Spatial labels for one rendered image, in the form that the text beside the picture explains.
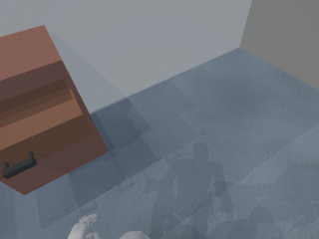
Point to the cabinet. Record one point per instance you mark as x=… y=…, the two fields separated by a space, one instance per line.
x=30 y=60

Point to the handle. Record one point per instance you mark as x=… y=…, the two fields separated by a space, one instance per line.
x=10 y=171

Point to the robot left hand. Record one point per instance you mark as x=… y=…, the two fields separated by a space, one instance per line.
x=79 y=231

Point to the drawer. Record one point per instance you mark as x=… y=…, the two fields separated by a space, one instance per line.
x=45 y=121

